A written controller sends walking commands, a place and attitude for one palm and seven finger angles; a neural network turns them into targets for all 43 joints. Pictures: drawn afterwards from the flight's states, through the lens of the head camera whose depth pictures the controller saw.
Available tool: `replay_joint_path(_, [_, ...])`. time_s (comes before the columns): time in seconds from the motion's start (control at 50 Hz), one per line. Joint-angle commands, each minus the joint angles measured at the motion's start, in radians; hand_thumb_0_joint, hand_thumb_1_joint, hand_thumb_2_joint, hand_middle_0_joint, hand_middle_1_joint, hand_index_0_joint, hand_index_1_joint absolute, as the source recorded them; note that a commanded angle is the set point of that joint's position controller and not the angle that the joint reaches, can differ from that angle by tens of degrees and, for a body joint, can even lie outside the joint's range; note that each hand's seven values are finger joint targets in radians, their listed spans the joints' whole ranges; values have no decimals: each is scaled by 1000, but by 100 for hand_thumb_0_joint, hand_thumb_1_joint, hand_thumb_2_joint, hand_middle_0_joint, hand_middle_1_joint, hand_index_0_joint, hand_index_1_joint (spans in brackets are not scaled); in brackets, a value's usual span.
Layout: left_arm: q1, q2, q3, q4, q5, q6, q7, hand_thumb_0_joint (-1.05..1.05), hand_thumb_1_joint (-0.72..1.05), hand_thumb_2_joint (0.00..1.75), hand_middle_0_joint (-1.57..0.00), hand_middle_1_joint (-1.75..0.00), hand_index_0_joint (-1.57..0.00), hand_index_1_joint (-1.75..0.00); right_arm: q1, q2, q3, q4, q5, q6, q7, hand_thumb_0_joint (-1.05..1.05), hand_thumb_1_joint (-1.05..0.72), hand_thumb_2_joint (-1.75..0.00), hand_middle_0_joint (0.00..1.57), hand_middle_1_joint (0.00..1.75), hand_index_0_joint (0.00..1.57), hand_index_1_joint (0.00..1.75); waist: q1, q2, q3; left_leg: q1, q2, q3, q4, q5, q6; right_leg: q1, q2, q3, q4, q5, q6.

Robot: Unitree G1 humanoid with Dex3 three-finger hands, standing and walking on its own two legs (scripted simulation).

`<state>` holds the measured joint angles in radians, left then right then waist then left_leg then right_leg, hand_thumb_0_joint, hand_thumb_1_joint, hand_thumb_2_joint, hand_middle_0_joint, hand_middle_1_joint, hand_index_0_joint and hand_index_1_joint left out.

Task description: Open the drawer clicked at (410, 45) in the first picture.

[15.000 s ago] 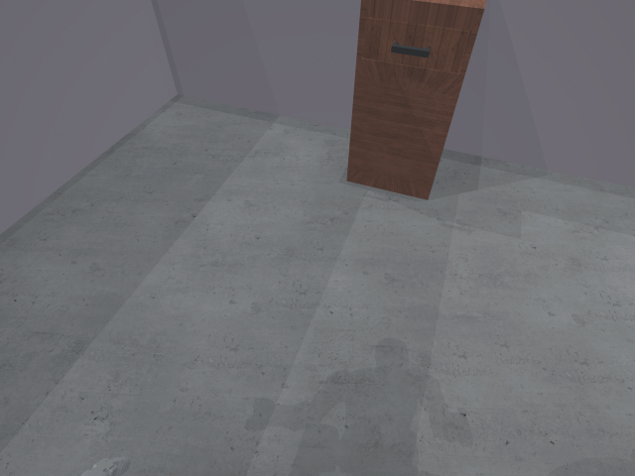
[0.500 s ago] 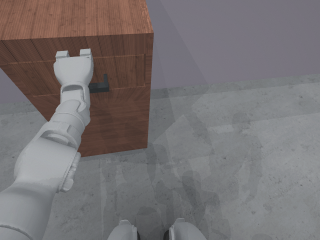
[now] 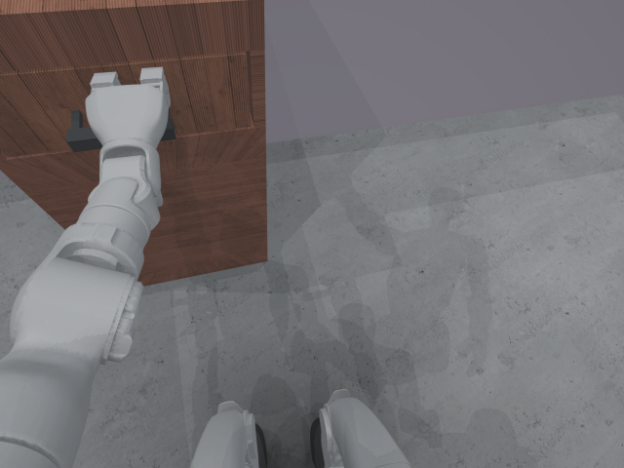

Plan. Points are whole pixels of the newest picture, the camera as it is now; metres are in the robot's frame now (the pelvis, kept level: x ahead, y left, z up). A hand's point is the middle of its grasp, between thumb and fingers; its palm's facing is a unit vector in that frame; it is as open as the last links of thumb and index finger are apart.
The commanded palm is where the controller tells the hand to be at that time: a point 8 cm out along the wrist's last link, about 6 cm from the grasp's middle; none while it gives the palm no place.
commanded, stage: lower the fingers behind the handle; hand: left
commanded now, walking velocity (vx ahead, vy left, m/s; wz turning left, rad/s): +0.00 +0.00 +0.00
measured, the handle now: (122, 123) +0.59 +0.19 +0.01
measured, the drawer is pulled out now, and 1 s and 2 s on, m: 0.00 0.00 0.00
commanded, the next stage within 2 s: lift the fingers back up to retry in 0.86 s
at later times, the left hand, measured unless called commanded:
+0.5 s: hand (146, 141) +0.55 +0.16 +0.02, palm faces +0.04 +0.03 -1.00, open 13.6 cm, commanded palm +0.55 +0.15 +0.03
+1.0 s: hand (146, 141) +0.55 +0.16 +0.02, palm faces +0.03 +0.03 -1.00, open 13.6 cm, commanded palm +0.55 +0.15 +0.04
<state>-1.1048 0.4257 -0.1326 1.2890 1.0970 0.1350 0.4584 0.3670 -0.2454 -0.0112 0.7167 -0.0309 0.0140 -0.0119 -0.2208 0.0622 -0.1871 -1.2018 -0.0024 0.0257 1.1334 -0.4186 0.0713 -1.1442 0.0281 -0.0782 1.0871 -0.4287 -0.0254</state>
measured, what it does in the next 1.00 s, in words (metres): stands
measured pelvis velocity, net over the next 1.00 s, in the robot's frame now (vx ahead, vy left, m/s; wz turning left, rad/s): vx -0.03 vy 0.00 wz -0.01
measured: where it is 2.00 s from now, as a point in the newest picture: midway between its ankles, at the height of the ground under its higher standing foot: outside the picture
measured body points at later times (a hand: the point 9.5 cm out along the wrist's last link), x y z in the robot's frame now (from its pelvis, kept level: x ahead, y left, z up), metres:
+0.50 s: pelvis -0.01 -0.01 -0.01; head +0.13 +0.02 +0.41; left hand +0.54 +0.15 +0.08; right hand -0.02 -0.28 -0.12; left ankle +0.05 +0.08 -0.64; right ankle +0.04 -0.11 -0.64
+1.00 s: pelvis -0.03 +0.00 -0.03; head +0.12 +0.01 +0.40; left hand +0.54 +0.15 +0.08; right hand -0.04 -0.27 -0.14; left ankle +0.05 +0.08 -0.64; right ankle +0.04 -0.11 -0.64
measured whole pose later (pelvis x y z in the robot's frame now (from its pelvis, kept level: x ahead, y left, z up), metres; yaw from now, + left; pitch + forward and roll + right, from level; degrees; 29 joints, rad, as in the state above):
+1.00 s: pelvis -0.03 +0.00 -0.03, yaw -1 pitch +28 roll -4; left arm -1.24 0.49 -0.14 1.37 1.09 0.21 0.42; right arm 0.34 -0.25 0.05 0.69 0.00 0.01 -0.04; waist -0.26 0.07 -0.17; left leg -1.33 0.01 0.03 1.24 -0.42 0.07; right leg -1.28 0.03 -0.08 1.20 -0.43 -0.03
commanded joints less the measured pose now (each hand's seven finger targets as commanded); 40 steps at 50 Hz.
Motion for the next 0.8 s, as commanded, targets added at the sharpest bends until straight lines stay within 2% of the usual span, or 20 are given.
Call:
replay_joint_path(0.0, [-518,129,21,-102,12,73,101,0,-50,30,-30,-120,-30,-120,134,-187,-51,-29,-3,-19,0,0,-90,-90,20,30,20,30,-65,65,-424,422,26,-137,-177,-13,-31,62,22,34,-154,8,-2])
replay_joint_path(0.04, [-542,154,28,-80,-4,120,100,0,-50,30,-30,-120,-30,-120,143,-190,-48,-18,0,-10,4,0,-90,-90,20,30,20,30,-64,76,-462,432,19,-121,-179,19,-31,107,24,36,-164,26,-1])
replay_joint_path(0.06, [-532,147,15,-45,-5,147,90,0,-50,30,-30,-120,-30,-120,144,-191,-45,-14,4,-4,3,0,-90,-90,20,30,20,30,-77,60,-430,426,21,-118,-184,17,-29,105,26,33,-174,25,1])
replay_joint_path(0.1, [-532,155,9,1,-15,179,69,0,-50,30,-30,-120,-30,-120,143,-195,-35,-9,7,5,1,0,-90,-90,20,30,20,30,-84,42,-388,383,12,-99,-186,3,-24,125,26,36,-187,20,4])
replay_joint_path(0.12, [-530,190,27,14,-11,188,58,0,-50,30,-30,-120,-30,-120,144,-199,-30,-6,8,9,-4,0,-90,-90,20,30,20,30,-85,24,-377,363,13,-93,-185,-1,-21,137,25,37,-189,19,4])
replay_joint_path(0.14, [-529,188,18,18,-11,192,44,0,-50,30,-30,-120,-30,-120,143,-200,-27,-11,9,11,-7,0,-90,-90,20,30,20,30,-85,31,-373,352,10,-86,-185,1,-19,147,25,38,-191,21,4])
replay_joint_path(0.18, [-513,206,29,29,-11,185,19,0,-50,30,-30,-120,-30,-120,142,-198,-23,-13,8,14,-11,0,-90,-90,20,30,20,30,-81,18,-367,319,6,-72,-172,7,-15,173,26,47,-193,26,4])
replay_joint_path(0.22, [-488,165,-5,32,-7,162,-7,0,-50,30,-30,-120,-30,-120,142,-190,-21,-26,9,10,-16,0,-90,-90,20,30,20,30,-88,9,-324,286,5,-64,-162,-11,-12,161,27,46,-192,16,6])
replay_joint_path(0.28, [-422,168,6,47,-4,119,-30,0,-50,30,-30,-120,-30,-120,137,-185,-21,-39,9,4,-19,0,-90,-90,20,30,20,30,-79,-19,-293,235,5,-60,-143,-38,-9,151,26,50,-180,-11,3])
replay_joint_path(0.3, [-421,143,-17,41,-2,103,-36,0,-50,30,-30,-120,-30,-120,133,-184,-21,-49,12,-1,-21,0,-90,-90,20,30,20,30,-85,-10,-270,220,4,-62,-138,-59,-9,124,25,49,-172,-28,4])
replay_joint_path(0.32, [-420,150,-9,37,0,89,-35,0,-50,30,-30,-120,-30,-120,129,-185,-23,-51,12,-7,-22,0,-90,-90,20,30,20,30,-86,-8,-254,210,5,-61,-132,-76,-9,101,24,48,-168,-44,5])
replay_joint_path(0.34, [-416,173,6,40,1,80,-33,0,-50,30,-30,-120,-30,-120,128,-188,-22,-52,11,-10,-24,0,-90,-90,20,30,20,30,-84,-15,-253,191,5,-62,-123,-94,-8,93,23,50,-160,-64,4])
replay_joint_path(0.4, [-419,160,-1,26,6,66,-21,0,-50,30,-30,-120,-30,-120,129,-189,-26,-58,11,-19,-21,0,-90,-90,20,30,20,30,-85,13,-282,196,7,-72,-104,-102,-9,49,20,47,-132,-69,2])
replay_joint_path(0.42, [-414,177,15,30,5,68,-15,0,-50,30,-30,-120,-30,-120,129,-192,-26,-58,11,-19,-20,0,-90,-90,20,30,20,30,-77,7,-291,184,8,-73,-99,-107,-10,52,19,46,-124,-72,2])
replay_joint_path(0.48, [-439,171,8,27,-3,95,-7,0,-50,30,-30,-120,-30,-120,124,-194,-27,-56,14,-16,-17,0,-90,-90,20,30,20,30,-85,16,-305,189,9,-76,-96,-113,-11,42,19,46,-117,-76,3])
replay_joint_path(0.56, [-479,193,2,19,-8,136,-19,0,-50,30,-30,-120,-30,-120,122,-200,-20,-56,23,-7,-20,0,-90,-90,20,30,20,30,-86,38,-348,198,8,-76,-97,-119,-11,56,18,47,-117,-78,6])
replay_joint_path(0.6, [-487,230,18,21,-9,147,-31,0,-50,30,-30,-120,-30,-120,121,-203,-15,-57,27,-2,-26,0,-90,-90,20,30,20,30,-86,27,-365,191,9,-73,-94,-120,-9,74,18,51,-116,-80,9])
replay_joint_path(0.64, [-491,213,-3,27,-13,153,-48,0,-50,30,-30,-120,-30,-120,118,-200,-11,-61,30,0,-29,0,-90,-90,20,30,20,30,-89,28,-347,181,7,-72,-100,-136,-9,74,20,49,-122,-94,8])
replay_joint_path(0.74, [-495,263,17,37,-11,133,-74,0,-50,30,-30,-120,-30,-120,117,-202,-2,-67,33,-3,-45,0,-90,-90,20,30,20,30,-94,3,-322,138,8,-68,-93,-155,-4,79,20,55,-121,-121,11])
replay_joint_path(0.78, [-493,256,11,29,-15,118,-82,0,-50,30,-30,-120,-30,-120,119,-198,-1,-72,33,-7,-46,0,-90,-90,20,30,20,30,-93,-2,-324,131,7,-67,-89,-158,-5,80,20,57,-120,-127,11])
